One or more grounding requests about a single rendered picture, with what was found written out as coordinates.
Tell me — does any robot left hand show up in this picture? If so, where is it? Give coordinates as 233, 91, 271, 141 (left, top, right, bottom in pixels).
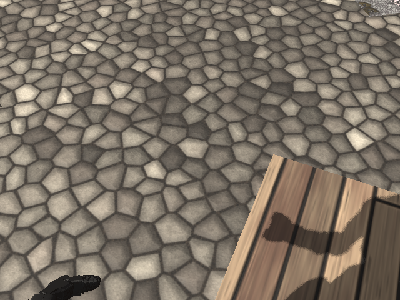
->
31, 275, 101, 300

